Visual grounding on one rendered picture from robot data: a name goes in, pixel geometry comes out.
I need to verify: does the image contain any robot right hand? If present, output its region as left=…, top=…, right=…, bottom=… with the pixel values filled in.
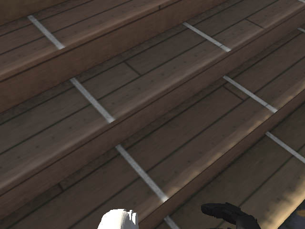
left=201, top=202, right=261, bottom=229

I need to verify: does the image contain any robot left thigh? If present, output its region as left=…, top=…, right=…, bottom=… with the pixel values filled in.
left=97, top=209, right=139, bottom=229

